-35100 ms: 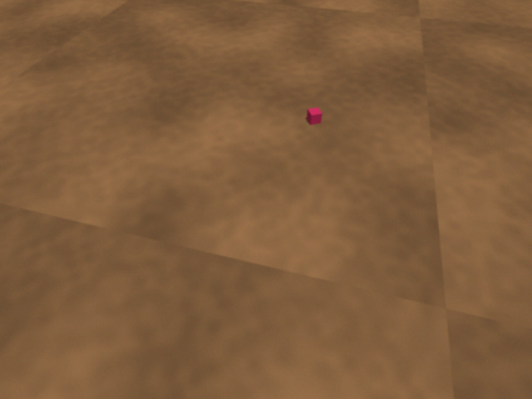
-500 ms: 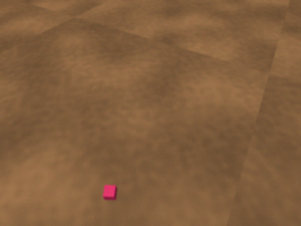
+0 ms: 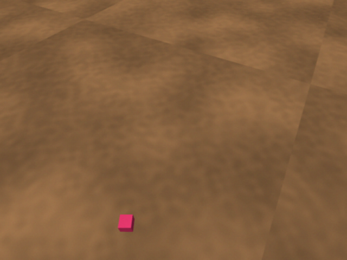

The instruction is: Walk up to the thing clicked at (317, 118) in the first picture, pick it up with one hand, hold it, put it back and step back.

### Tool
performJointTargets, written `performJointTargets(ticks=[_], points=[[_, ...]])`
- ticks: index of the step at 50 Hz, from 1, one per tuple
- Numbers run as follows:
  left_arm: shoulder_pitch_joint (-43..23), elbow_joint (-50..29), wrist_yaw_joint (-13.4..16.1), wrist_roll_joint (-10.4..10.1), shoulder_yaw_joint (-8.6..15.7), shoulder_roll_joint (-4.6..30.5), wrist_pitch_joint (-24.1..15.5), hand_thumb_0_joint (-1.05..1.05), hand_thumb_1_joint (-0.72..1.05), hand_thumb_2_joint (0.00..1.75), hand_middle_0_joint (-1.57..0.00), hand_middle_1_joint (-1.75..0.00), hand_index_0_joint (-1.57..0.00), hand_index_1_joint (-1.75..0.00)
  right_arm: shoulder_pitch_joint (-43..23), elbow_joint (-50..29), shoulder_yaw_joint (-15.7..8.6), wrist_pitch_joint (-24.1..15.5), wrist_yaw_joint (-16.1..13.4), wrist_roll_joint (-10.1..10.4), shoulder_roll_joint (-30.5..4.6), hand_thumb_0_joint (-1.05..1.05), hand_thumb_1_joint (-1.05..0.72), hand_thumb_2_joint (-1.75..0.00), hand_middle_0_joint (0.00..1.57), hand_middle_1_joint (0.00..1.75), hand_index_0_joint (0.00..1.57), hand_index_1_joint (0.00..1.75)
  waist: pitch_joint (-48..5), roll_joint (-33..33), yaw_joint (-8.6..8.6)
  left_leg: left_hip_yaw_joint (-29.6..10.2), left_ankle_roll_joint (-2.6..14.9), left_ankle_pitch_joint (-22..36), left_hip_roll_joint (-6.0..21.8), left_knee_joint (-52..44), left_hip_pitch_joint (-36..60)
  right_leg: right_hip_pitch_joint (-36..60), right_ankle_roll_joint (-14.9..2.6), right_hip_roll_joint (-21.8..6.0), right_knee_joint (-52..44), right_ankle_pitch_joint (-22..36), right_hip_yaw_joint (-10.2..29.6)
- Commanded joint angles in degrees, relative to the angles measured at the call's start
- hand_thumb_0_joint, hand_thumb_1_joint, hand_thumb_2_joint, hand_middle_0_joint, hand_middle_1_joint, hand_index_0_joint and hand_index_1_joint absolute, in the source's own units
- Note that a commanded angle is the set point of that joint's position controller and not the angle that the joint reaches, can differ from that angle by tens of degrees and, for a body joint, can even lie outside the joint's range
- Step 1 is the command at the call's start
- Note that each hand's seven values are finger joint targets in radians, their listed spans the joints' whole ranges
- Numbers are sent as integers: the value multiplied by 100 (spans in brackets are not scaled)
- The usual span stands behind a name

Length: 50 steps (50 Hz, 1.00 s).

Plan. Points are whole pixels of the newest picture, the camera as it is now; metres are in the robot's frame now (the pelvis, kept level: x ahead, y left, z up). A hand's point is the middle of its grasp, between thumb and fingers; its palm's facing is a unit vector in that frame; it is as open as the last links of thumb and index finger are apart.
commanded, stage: stand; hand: left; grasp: from above
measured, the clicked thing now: (126, 223) +0.44 +0.27 -0.75
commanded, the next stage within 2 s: step back in 0.26 s
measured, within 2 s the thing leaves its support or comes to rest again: neither
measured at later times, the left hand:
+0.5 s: hand out of the picture +0.06 +0.29 -0.17, palm faces -0.02 -0.93 -0.37, open 7.4 cm
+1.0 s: hand out of the picture -0.02 +0.28 -0.17, palm faces -0.11 -0.91 -0.40, open 7.4 cm
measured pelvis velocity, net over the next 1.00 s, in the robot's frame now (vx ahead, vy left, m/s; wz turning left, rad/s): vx -0.14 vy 0.03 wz -0.09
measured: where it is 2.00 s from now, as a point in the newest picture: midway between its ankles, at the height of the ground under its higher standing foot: outside the picture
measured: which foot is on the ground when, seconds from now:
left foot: down 0.00-1.00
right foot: down 0.00-0.54, up 0.56-0.94, down 0.96-1.00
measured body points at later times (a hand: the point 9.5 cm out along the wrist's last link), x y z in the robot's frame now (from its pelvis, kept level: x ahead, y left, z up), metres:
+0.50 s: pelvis -0.04 +0.02 -0.02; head +0.02 +0.02 +0.43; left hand +0.06 +0.33 -0.14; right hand +0.04 -0.31 -0.14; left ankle -0.04 +0.13 -0.74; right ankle -0.01 -0.14 -0.75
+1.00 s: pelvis -0.14 +0.03 -0.03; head -0.08 +0.01 +0.41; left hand -0.01 +0.33 -0.15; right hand -0.05 -0.29 -0.16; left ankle -0.06 +0.13 -0.75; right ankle -0.15 -0.09 -0.75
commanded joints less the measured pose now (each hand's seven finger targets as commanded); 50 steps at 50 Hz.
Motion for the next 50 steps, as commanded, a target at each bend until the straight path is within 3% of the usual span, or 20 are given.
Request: performJointTargets(ticks=[1, 12, 13, 17, 18, 21, 23, 24, 25, 26, 27, 28, 29, 30, 34, 41, 46, 48, 49, 50], points=[[-152, -314, 83, -26, 199, 1212, -102, 0, 90, 90, -20, -30, -20, -30, -185, -281, -234, -87, -69, 39, -1161, 0, -90, -90, 20, 30, 20, 30, -418, -81, -20, -381, 251, 1190, 560, -212, 0, 58, -210, -543, -268, 1033, 394], [-145, -342, 73, -27, 205, 1256, -114, 0, 90, 90, -20, -30, -20, -30, -197, -329, -236, -85, -41, 31, -1128, 0, -90, -90, 20, 30, 20, 30, -276, -126, -20, -379, 242, 815, 543, -321, -106, -47, -206, -517, -361, 662, 387], [-172, -510, 99, -131, 436, 1720, -58, 0, 90, 90, -20, -30, -20, -30, -414, -459, -360, 33, -1, 101, -1477, 0, -90, -90, 20, 30, 20, 30, 284, -220, -43, -416, 384, 1590, 421, 334, -525, -501, -288, -490, 112, 1693, 532], [-80, -825, 141, -140, 508, 1670, -11, 0, 90, 90, -20, -30, -20, -30, -149, -658, -403, 120, 18, 183, -1311, 0, -90, -90, 20, 30, 20, 30, -507, -382, -112, -181, 429, 1636, 197, 1178, -457, -294, -708, -727, 362, 2171, 634], [-153, -951, 133, -127, 513, 1702, 13, 0, 90, 90, -20, -30, -20, -30, -102, -717, -430, 155, 31, 169, -1312, 0, -90, -90, 20, 30, 20, 30, -624, -526, -136, -73, 428, 1277, 48, 1456, -487, -423, -841, -895, 318, 2046, 846], [-590, -1334, 151, -8, 575, 1893, 72, 0, 90, 90, -20, -30, -20, -30, 208, -830, -502, 292, 78, 117, -1256, 0, -90, -90, 20, 30, 20, 30, -688, -1145, -226, 61, 375, -1140, -390, 2684, -591, -980, -1444, -1662, 178, 1885, 1381], [-866, -1571, 145, 53, 568, 1920, 108, 0, 90, 90, -20, -30, -20, -30, 581, -902, -545, 334, 120, 102, -1245, 0, -90, -90, 20, 30, 20, 30, -646, -1372, -381, -139, 479, -1566, -262, 2788, -430, -1486, -1453, -1729, 441, 1663, 1286], [-933, -1620, 144, 40, 545, 1828, 133, 0, 90, 90, -20, -30, -20, -30, 666, -893, -546, 309, 128, 126, -1226, 0, -90, -90, 20, 30, 20, 30, -633, -1338, -433, -137, 490, -1072, -176, 2244, -442, -1379, -1244, -1482, 744, 1530, 1047], [-909, -1683, 145, 16, 506, 1702, 168, 0, 90, 90, -20, -30, -20, -30, 679, -921, -572, 264, 121, 102, -1330, 0, -90, -90, 20, 30, 20, 30, -606, -975, -419, -294, 562, 319, 50, 1678, -539, -1280, -919, -1044, 1372, 1295, 742], [-769, -1716, 156, -51, 433, 1405, 219, 0, 90, 90, -20, -30, -20, -30, 528, -1025, -646, 208, 84, 35, -1628, 0, -90, -90, 20, 30, 20, 30, -504, 265, -375, -1256, 685, 2027, 810, 550, -731, -1397, -499, -139, 2384, 441, 277], [-643, -1735, 201, -80, 414, 1163, 267, 0, 90, 90, -20, -30, -20, -30, 437, -1064, -715, 169, 48, 11, -1978, 0, -90, -90, 20, 30, 20, 30, -390, 1066, -299, -2337, 941, 3174, 1433, 99, -146, -2294, -360, 842, 3162, -1975, 496], [-405, -1664, 241, -40, 437, 1249, 345, 0, 90, 90, -20, -30, -20, -30, 553, -1111, -737, 127, 12, -68, -1943, 0, -90, -90, 20, 30, 20, 30, -534, 514, -237, -2285, 1064, 3541, 1567, 322, -15, -2296, -378, 759, 3882, -2511, 1108], [-155, -1671, 260, -65, 401, 1179, 352, 0, 90, 90, -20, -30, -20, -30, 448, -1183, -714, 109, -28, -66, -1945, 0, -90, -90, 20, 30, 20, 30, -549, 583, -153, -2053, 1140, 4306, 1585, 540, 57, -2409, -388, 788, 4236, -2535, 1163], [-214, -1662, 280, -62, 387, 1163, 363, 0, 90, 90, -20, -30, -20, -30, 320, -1283, -729, 125, -59, -85, -1952, 0, -90, -90, 20, 30, 20, 30, -600, 781, -213, -2016, 947, 4137, 1525, 476, -41, -2437, -413, 859, 4437, -2440, 1410], [204, -1604, 249, -78, 464, 1390, 356, 0, 90, 90, -20, -30, -20, -30, -198, -1616, -639, 88, -169, -77, -1504, 0, -90, -90, 20, 30, 20, 30, -728, 768, 90, -1222, 1420, 3149, 1202, 760, 193, -2462, -270, 772, 5050, -1718, 1278], [-19, -1970, 162, -18, 536, 1353, 226, 0, 90, 90, -20, -30, -20, -30, 548, -1714, -703, 107, -187, -9, -1523, 0, -90, -90, 20, 30, 20, 30, -599, 549, -331, -1221, 1621, 2937, 1295, 920, 641, -2296, -46, 586, 3529, -1781, 904], [685, -1766, 100, 42, 567, 1266, 178, 0, 90, 90, -20, -30, -20, -30, 68, -1954, -714, 165, -136, 8, -1681, 0, -90, -90, 20, 30, 20, 30, -782, 710, -41, -1069, 1386, 1651, 1241, 1124, -179, -1091, -223, 365, 1605, -1013, 399], [998, -1647, 108, 87, 621, 1339, 124, 0, 90, 90, -20, -30, -20, -30, -125, -1970, -658, 219, -104, 91, -1555, 0, -90, -90, 20, 30, 20, 30, -809, 368, 129, -805, 941, 816, 930, 1477, -923, -341, -443, 255, 681, 145, 593], [961, -1738, 105, 145, 711, 1675, 97, 0, 90, 90, -20, -30, -20, -30, -152, -2035, -603, 225, -83, 139, -1391, 0, -90, -90, 20, 30, 20, 30, -737, -465, 112, -505, 612, -24, 408, 2073, -1669, -162, -782, -452, 521, 482, 1744], [658, -1892, 74, 80, 795, 2063, 107, 0, 90, 90, -20, -30, -20, -30, -230, -2083, -547, 235, -90, 142, -1161, 0, -90, -90, 20, 30, 20, 30, -318, -1447, 157, -1, 253, -1652, -633, 3072, -2202, -704, -1534, -1420, -39, 392, 2981]])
